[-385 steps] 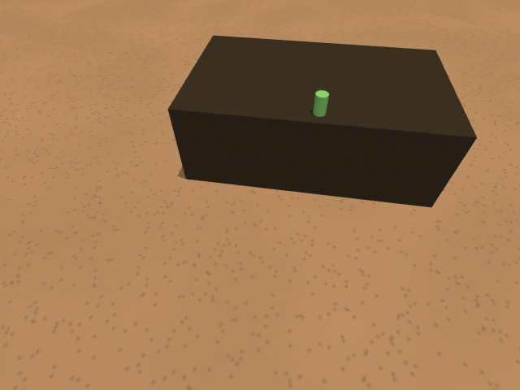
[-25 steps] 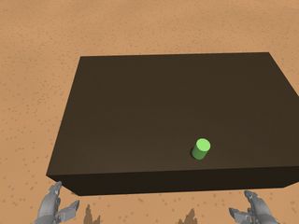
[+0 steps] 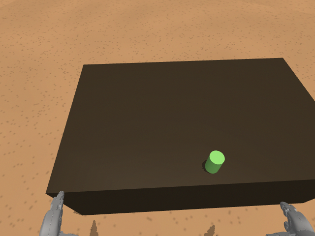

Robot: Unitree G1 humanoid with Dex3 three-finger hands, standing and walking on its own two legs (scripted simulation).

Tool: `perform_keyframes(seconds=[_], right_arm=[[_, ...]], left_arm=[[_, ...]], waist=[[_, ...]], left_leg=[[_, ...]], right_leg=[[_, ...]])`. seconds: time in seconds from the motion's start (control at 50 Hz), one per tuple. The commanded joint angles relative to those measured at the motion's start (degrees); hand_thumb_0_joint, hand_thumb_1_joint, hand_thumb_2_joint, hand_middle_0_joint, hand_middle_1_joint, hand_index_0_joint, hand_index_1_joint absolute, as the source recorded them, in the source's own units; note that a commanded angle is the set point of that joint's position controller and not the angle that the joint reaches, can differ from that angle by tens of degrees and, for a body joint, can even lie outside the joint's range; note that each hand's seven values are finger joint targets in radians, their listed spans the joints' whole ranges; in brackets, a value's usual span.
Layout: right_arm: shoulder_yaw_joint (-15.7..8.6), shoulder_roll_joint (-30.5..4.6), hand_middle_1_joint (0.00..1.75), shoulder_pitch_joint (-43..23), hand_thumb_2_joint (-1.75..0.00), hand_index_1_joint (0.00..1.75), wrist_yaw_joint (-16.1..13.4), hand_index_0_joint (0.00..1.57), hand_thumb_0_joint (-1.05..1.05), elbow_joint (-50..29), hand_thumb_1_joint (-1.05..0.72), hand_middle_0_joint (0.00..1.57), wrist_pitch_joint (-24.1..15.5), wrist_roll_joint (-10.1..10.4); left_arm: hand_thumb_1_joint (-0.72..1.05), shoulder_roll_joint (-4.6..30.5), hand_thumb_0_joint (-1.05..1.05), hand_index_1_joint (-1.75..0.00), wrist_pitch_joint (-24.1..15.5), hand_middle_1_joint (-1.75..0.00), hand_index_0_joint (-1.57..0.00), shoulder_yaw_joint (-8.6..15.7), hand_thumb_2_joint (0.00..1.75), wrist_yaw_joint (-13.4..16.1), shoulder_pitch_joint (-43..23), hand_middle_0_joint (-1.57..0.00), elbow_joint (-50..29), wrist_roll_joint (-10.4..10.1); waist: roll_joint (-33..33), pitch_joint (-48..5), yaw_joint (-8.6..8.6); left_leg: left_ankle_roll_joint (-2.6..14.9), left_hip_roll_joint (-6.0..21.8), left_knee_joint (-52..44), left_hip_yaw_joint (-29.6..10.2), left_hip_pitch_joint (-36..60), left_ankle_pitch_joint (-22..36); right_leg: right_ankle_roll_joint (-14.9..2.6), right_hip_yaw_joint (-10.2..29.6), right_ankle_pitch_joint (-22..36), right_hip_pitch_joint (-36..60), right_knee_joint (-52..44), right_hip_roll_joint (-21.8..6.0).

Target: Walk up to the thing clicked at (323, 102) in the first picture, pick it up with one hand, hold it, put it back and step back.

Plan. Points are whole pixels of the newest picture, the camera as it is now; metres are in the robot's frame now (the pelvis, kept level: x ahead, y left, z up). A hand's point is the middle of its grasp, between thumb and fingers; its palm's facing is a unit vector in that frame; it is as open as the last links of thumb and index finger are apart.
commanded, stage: go down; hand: right
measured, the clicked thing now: (214, 162) +0.41 -0.21 -0.25
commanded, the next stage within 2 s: none
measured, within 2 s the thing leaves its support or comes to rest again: neither
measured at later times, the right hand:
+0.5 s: hand (281, 225) +0.17 -0.29 -0.09, palm faces +0.09 +0.95 -0.30, open 17.6 cm
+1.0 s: hand (302, 193) +0.23 -0.34 -0.03, palm faces +0.18 +0.95 -0.27, open 17.5 cm
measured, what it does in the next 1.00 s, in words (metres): stands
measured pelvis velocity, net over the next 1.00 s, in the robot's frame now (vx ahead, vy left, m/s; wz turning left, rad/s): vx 0.00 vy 0.00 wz -0.01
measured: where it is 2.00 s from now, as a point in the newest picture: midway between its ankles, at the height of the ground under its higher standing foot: outside the picture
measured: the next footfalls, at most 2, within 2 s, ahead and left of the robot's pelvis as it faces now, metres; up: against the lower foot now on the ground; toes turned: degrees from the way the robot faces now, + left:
none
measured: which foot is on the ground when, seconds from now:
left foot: down 0.00-1.00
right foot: down 0.00-1.00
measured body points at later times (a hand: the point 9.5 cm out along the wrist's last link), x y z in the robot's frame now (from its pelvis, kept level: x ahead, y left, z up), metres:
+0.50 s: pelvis +0.01 +0.00 -0.01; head +0.05 -0.01 +0.44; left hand +0.17 +0.27 -0.07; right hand +0.16 -0.34 -0.07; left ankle -0.02 +0.14 -0.72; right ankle +0.00 -0.13 -0.72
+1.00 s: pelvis +0.00 +0.00 -0.02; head +0.03 -0.01 +0.43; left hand +0.16 +0.26 -0.07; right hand +0.21 -0.39 -0.01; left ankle -0.02 +0.14 -0.72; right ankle +0.00 -0.13 -0.72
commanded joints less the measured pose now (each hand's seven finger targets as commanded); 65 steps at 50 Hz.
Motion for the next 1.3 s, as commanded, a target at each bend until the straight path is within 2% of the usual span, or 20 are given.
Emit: perform_keyframes(seconds=[0.0,0.08,0.26,0.52,0.6,0.62,0.64,0.72,0.74,0.78,0.86,0.9,0.96,0.98,1.04,1.16,1.18,1.2,1.26,1.28], right_arm=[[-5.7,-15.4,0.06,-0.9,-0.06,0.06,0.3,0.03,0.0,-10.3,0.53,0.02,-0.9,-0.2],[-5.7,-14.9,0.06,-0.8,-0.07,0.06,1.4,0.03,0.0,-12.2,0.59,0.01,0.3,0.1],[-7.7,-15.7,0.06,2.1,-0.07,0.07,3.5,0.02,0.0,-17.6,0.61,0.01,1.4,1.1],[-10.4,-17.2,0.06,5.4,-0.06,0.06,4.0,0.03,0.0,-23.1,0.59,0.01,2.0,1.7],[-11.1,-17.6,0.06,5.7,-0.07,0.06,4.7,0.03,0.0,-24.1,0.58,0.01,2.5,2.5],[-11.3,-17.5,0.06,5.8,-0.07,0.06,4.9,0.03,0.0,-24.0,0.58,0.01,2.6,2.6],[-11.5,-17.8,0.06,4.4,-0.07,0.06,5.1,0.03,0.0,-24.2,0.57,0.02,2.6,2.5],[-13.1,-20.2,0.06,-1.2,-0.07,0.06,5.8,0.03,0.0,-26.4,0.56,0.01,1.1,2.9],[-14.8,-22.1,0.06,-2.6,-0.06,0.06,5.7,0.03,0.0,-26.2,0.57,0.02,0.5,3.1],[-16.5,-24.3,0.06,-6.4,-0.06,0.06,6.1,0.03,0.0,-27.1,0.58,0.02,-0.9,3.8],[-18.2,-26.2,0.06,-11.2,-0.06,0.06,7.8,0.03,0.0,-22.2,0.54,0.03,-2.5,5.0],[-18.0,-26.4,0.06,-12.9,-0.06,0.06,9.2,0.03,0.0,-17.9,0.56,0.03,-2.3,5.2],[-17.9,-26.6,0.05,-14.6,-0.06,0.05,12.0,0.04,0.0,-13.1,0.52,0.03,-2.3,5.8],[-18.4,-27.5,0.05,-15.2,-0.06,0.05,12.8,0.04,0.0,-11.3,0.54,0.03,-2.2,6.1],[-18.7,-28.7,0.05,-17.2,-0.07,0.05,14.7,0.04,0.0,-6.6,0.52,0.03,-2.7,6.2],[-21.3,-34.1,0.06,-25.4,-0.06,0.06,16.3,0.04,0.0,-3.3,0.57,0.03,-7.4,6.3],[-21.1,-33.9,0.06,-25.8,-0.07,0.06,16.6,0.03,0.0,-2.0,0.57,0.02,-8.2,6.2],[-21.6,-35.0,0.06,-28.3,-0.07,0.06,16.7,0.03,0.0,-3.6,0.57,0.02,-9.4,6.4],[-22.0,-35.9,0.06,-31.1,-0.06,0.06,17.6,0.03,0.0,-1.4,0.58,0.02,-11.9,6.7],[-22.5,-37.5,0.06,-32.9,-0.06,0.06,17.8,0.03,0.0,-1.7,0.59,0.02,-12.8,7.0]], left_arm=[[-0.56,9.7,0.0,-0.06,-2.4,-0.05,-0.05,3.6,0.07,1.7,1.2,-0.06,-9.0,-0.1],[-0.56,8.0,0.0,-0.06,-2.4,-0.05,-0.05,1.8,0.07,1.8,0.4,-0.06,-9.6,-0.3],[-0.56,8.8,0.0,-0.06,-2.6,-0.05,-0.06,2.2,0.06,2.2,2.4,-0.06,-16.2,-0.5],[-0.56,6.8,0.0,-0.06,-2.4,-0.05,-0.05,0.0,0.06,3.3,5.3,-0.06,-21.0,-0.4],[-0.56,8.2,0.0,-0.06,-2.3,-0.05,-0.05,2.2,0.07,3.6,7.1,-0.06,-20.7,-0.5],[-0.56,7.2,0.0,-0.06,-2.3,-0.05,-0.05,0.5,0.06,3.5,6.8,-0.06,-20.6,-0.5],[-0.56,8.3,0.0,-0.06,-2.5,-0.05,-0.05,2.4,0.06,3.7,6.4,-0.06,-20.8,-0.6],[-0.57,7.0,0.0,-0.06,-3.3,-0.05,-0.05,0.5,0.07,3.9,6.2,-0.06,-20.6,-0.5],[-0.56,7.8,0.0,-0.06,-3.6,-0.05,-0.06,1.3,0.06,4.2,4.2,-0.06,-20.6,-0.5],[-0.56,9.0,0.0,-0.06,-4.0,-0.05,-0.06,2.7,0.06,4.7,5.0,-0.06,-19.1,-0.3],[-0.55,7.7,0.0,-0.06,-5.1,-0.05,-0.06,0.9,0.06,5.0,4.4,-0.06,-16.4,-0.3],[-0.54,8.2,0.0,-0.05,-5.3,-0.05,-0.06,1.0,0.05,5.0,4.4,-0.06,-16.0,-0.4],[-0.55,7.2,0.0,-0.05,-5.5,-0.05,-0.06,-1.4,0.05,4.8,3.9,-0.06,-16.9,-0.5],[-0.55,8.5,0.0,-0.05,-5.6,-0.05,-0.05,-0.6,0.06,4.9,2.3,-0.05,-18.9,-0.6],[-0.56,8.4,0.0,-0.06,-5.5,-0.05,-0.05,-1.0,0.06,4.7,3.1,-0.06,-15.4,-0.6],[-0.56,10.0,0.0,-0.05,-6.6,-0.05,-0.05,0.8,0.06,4.7,2.4,-0.06,-14.4,-0.4],[-0.55,8.5,0.0,-0.05,-6.7,-0.05,-0.05,-1.1,0.06,4.5,1.3,-0.06,-13.5,-0.3],[-0.55,8.9,0.0,-0.05,-7.0,-0.05,-0.05,-0.4,0.06,4.6,1.3,-0.06,-14.2,-0.3],[-0.55,6.6,0.0,-0.05,-7.2,-0.05,-0.05,-3.2,0.06,4.8,0.6,-0.05,-11.5,0.1],[-0.55,8.3,0.0,-0.05,-7.2,-0.05,-0.05,-1.4,0.06,5.1,0.6,-0.05,-11.3,0.0]], waist=[[-3.1,-10.4,0.2],[-3.9,-6.8,-0.24],[-2.3,-11.8,0.22],[-3.6,-10.4,-0.86],[-4.9,-10.3,-0.28],[-4.9,-9.2,-0.67],[-4.4,-10.5,0.29],[-3.9,-11.4,1.02],[-4.6,-11.4,0.09],[-4.7,-12.0,1.13],[-6.5,-9.9,0.72],[-6.6,-10.0,0.79],[-5.9,-13.1,0.04],[-4.6,-13.6,0.02],[-4.3,-11.2,-0.41],[-4.0,-10.7,0.48],[-4.8,-9.5,0.02],[-4.5,-11.8,0.62],[-6.6,-12.9,0.24],[-7.1,-13.3,0.82]], left_leg=[[1.62,-2.3,-3.9,0.9,1.8,14.7],[1.84,-2.6,-3.3,1.4,0.2,12.3],[1.54,-2.5,-0.6,1.3,0.5,16.8],[1.62,-2.1,0.2,0.9,-0.6,13.4],[1.72,-2.3,1.0,1.3,-1.2,14.2],[1.76,-2.2,0.8,1.2,-1.4,13.5],[1.68,-2.1,1.1,1.0,-1.7,14.3],[1.49,-2.0,1.4,0.9,-1.7,14.6],[1.52,-1.9,1.4,0.8,-1.5,14.4],[1.49,-1.8,1.6,0.7,-1.9,14.7],[1.71,-1.9,0.4,0.7,-2.7,9.4],[1.85,-2.2,0.0,0.9,-3.0,7.5],[1.9,-2.1,0.2,1.2,-0.6,11.9],[1.94,-2.3,-0.1,1.3,0.0,12.5],[2.12,-2.4,-0.3,1.4,-0.6,12.2],[2.26,-2.6,-1.7,0.7,-1.2,9.3],[2.35,-2.5,-1.6,0.5,-1.4,9.3],[2.23,-2.4,-1.5,0.3,-1.0,10.1],[2.39,-2.6,-1.2,0.2,-0.7,10.7],[2.51,-2.8,-1.3,0.4,-1.2,9.6]], right_leg=[[-1.11,-0.6,15.3,7.1,-4.3,1.9],[-0.78,-0.2,13.3,4.6,-4.3,1.4],[-0.82,0.4,19.5,6.1,-1.0,1.2],[-0.86,-0.1,14.8,2.8,0.3,1.7],[-0.64,0.6,16.7,2.9,0.5,1.4],[-0.72,0.4,15.4,2.3,0.7,1.5],[-0.83,0.4,16.0,3.1,1.0,1.4],[-1.03,0.9,15.9,3.6,1.3,1.3],[-0.95,1.1,16.0,3.5,1.3,1.4],[-1.05,1.3,15.8,4.1,1.4,1.4],[-1.17,1.3,9.3,2.3,-0.1,1.4],[-1.14,1.4,7.4,2.3,-1.0,1.4],[-0.93,1.4,12.9,4.3,-0.5,1.4],[-0.97,1.5,14.1,4.3,-0.7,1.3],[-0.93,1.4,13.9,3.6,-1.4,1.3],[-1.55,1.1,9.8,3.4,-2.6,1.3],[-1.49,1.0,9.8,2.8,-2.5,1.4],[-1.66,1.0,10.5,3.7,-2.3,1.4],[-1.62,1.0,11.4,4.3,-2.2,1.3],[-1.63,1.3,10.3,4.1,-2.8,1.1]])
